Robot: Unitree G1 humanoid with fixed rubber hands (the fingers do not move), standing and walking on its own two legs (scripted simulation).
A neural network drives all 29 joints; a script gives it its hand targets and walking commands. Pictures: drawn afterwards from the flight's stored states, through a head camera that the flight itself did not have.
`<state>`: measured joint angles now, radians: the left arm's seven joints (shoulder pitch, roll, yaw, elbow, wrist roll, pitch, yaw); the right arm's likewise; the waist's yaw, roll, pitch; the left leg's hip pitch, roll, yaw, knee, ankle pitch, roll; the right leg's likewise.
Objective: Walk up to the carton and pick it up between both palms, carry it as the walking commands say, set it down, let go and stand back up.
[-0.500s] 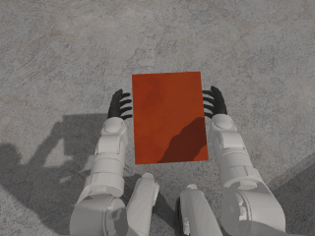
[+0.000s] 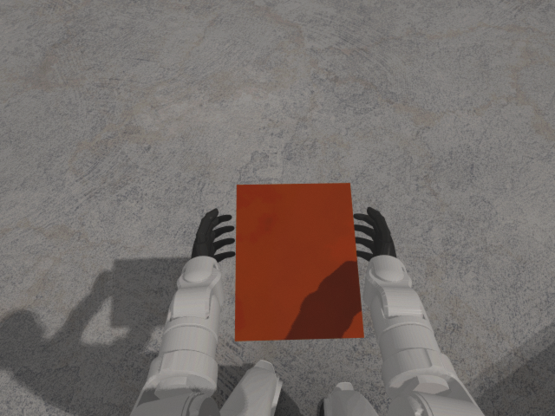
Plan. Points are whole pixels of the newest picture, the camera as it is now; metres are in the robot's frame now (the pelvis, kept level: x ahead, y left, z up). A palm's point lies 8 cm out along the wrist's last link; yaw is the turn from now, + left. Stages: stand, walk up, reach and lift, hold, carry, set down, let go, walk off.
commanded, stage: reach and lift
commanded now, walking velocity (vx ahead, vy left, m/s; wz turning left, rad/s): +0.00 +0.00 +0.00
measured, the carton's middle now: (292, 263) +0.36 +0.06 -0.13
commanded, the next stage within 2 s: none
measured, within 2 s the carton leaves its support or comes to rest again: neither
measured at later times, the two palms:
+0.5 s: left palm (196, 247) +0.31 +0.18 +0.02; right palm (400, 245) +0.35 -0.09 +0.03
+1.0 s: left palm (182, 244) +0.29 +0.18 +0.09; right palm (418, 232) +0.34 -0.09 +0.09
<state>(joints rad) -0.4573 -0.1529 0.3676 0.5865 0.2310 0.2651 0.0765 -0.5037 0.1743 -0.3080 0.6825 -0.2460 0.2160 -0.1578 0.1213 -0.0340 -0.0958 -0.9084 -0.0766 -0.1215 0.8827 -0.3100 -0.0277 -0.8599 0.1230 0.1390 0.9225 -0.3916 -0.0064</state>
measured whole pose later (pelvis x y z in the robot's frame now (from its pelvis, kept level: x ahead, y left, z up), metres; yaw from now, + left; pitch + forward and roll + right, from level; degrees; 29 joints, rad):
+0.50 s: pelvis +0.00 +0.02 +0.04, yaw -1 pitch +8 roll +0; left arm -0.39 -0.19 0.33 0.48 0.28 0.44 0.09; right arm -0.49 0.16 -0.35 0.67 -0.28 0.35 -0.06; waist 0.09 -0.04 -0.03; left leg -0.54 -0.08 -0.11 0.62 -0.22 0.00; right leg -0.49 0.09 0.17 0.65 -0.30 0.01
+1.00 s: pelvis +0.03 -0.01 +0.06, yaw +1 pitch -2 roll +0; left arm -0.28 -0.16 0.25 0.36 0.25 0.67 0.05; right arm -0.36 0.18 -0.21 0.50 -0.25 0.60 -0.13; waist 0.11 -0.01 -0.06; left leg -0.23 -0.05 -0.15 0.46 -0.20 -0.02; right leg -0.17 0.08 0.13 0.49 -0.28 -0.03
